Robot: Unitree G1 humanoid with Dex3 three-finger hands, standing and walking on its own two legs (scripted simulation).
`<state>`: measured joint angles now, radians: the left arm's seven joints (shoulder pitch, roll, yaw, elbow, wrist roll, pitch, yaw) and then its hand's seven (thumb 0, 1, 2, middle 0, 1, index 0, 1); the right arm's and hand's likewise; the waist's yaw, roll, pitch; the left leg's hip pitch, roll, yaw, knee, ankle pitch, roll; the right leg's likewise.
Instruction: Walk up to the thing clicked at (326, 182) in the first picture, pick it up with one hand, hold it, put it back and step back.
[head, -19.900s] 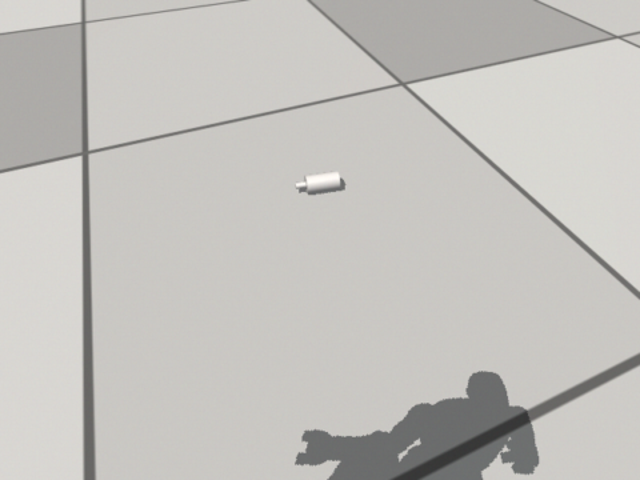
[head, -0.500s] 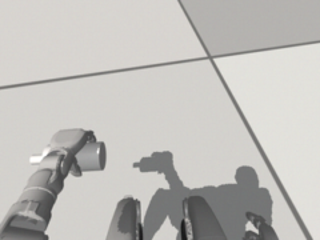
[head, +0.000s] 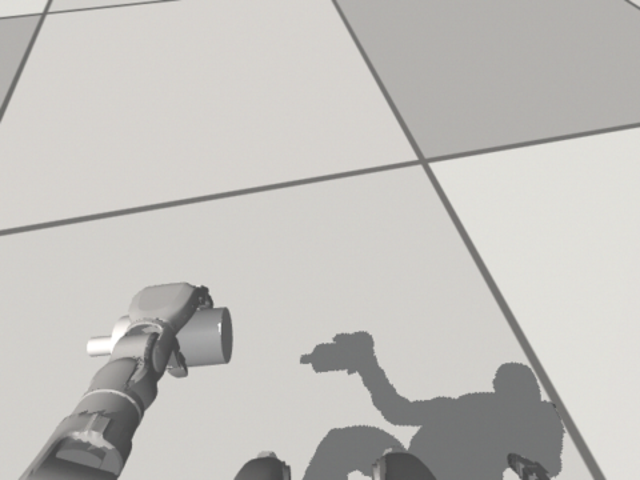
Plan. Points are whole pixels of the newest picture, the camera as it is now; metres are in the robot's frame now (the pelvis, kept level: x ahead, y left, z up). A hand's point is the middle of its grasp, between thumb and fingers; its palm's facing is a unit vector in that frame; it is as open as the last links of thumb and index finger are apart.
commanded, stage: lift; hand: left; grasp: from above
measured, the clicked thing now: (160, 340) +0.33 +0.26 -0.11
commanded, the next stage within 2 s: hold in 0.04 s
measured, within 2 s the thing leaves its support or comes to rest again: neither
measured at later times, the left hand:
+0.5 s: hand (167, 311) +0.34 +0.22 -0.02, palm faces -0.46 -0.05 -0.89, open 10.6 cm
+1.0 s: hand (163, 325) +0.31 +0.21 +0.00, palm faces -0.46 -0.04 -0.89, open 10.6 cm
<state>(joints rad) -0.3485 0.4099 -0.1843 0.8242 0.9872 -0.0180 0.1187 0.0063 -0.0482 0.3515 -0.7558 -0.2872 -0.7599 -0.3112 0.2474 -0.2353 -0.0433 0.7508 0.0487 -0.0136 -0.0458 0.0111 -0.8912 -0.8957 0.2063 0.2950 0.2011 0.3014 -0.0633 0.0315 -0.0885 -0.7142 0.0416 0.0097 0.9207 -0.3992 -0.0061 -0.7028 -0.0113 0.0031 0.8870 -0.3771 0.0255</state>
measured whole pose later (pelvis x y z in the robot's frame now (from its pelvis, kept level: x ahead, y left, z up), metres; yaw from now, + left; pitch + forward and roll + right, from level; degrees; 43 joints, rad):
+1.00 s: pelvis +0.02 +0.00 +0.04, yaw -1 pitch +2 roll +0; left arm -0.24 0.42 -0.22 0.64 0.99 -0.05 -0.04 0.00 -0.05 0.32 -0.81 -0.20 -0.81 -0.24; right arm 0.20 -0.25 -0.04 0.69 0.06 0.07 -0.06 0.01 -0.89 -0.89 0.21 0.29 0.20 0.30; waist -0.01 0.04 -0.03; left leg -0.34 0.03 0.04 0.57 -0.28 -0.01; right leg -0.35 -0.02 0.02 0.57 -0.27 0.02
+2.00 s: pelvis +0.01 +0.00 +0.05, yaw -1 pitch +0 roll +0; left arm -0.21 0.42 -0.21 0.56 0.98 -0.05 -0.07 0.00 -0.05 0.35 -0.78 -0.26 -0.78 -0.30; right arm 0.16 -0.24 -0.02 0.69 0.07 0.07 -0.07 0.01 -0.90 -0.90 0.21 0.29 0.20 0.30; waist 0.01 0.05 0.00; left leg -0.26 0.02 0.04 0.49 -0.23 -0.01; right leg -0.28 -0.02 0.03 0.50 -0.23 0.02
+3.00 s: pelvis -0.04 +0.01 -0.16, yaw -1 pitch +31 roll -3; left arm -0.70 0.47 -0.06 1.20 1.19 -0.10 0.34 0.00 -0.05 0.38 -0.72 -0.35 -0.72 -0.37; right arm 0.24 -0.23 -0.07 0.75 -0.04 0.01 -0.02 0.01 -0.89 -0.90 0.21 0.29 0.20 0.30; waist -0.15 0.04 -0.19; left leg -1.59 0.03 -0.02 1.64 -0.59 0.01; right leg -1.56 -0.02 0.00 1.59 -0.57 0.04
